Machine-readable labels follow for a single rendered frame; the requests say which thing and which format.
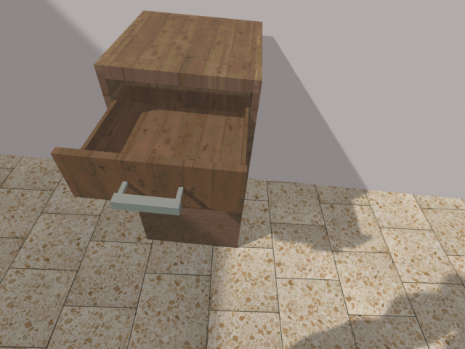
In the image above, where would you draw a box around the cabinet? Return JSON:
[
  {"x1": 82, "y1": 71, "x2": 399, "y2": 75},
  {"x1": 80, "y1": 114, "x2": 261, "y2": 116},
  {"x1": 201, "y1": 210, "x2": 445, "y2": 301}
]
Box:
[{"x1": 94, "y1": 10, "x2": 262, "y2": 248}]

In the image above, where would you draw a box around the handle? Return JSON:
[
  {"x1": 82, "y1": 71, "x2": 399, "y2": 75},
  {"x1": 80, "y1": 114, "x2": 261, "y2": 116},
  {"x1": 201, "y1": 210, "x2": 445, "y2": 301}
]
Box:
[{"x1": 110, "y1": 181, "x2": 184, "y2": 215}]

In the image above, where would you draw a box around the drawer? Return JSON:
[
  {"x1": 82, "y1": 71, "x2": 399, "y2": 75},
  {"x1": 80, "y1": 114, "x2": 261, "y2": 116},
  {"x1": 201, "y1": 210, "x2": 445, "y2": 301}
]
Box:
[{"x1": 51, "y1": 84, "x2": 250, "y2": 213}]

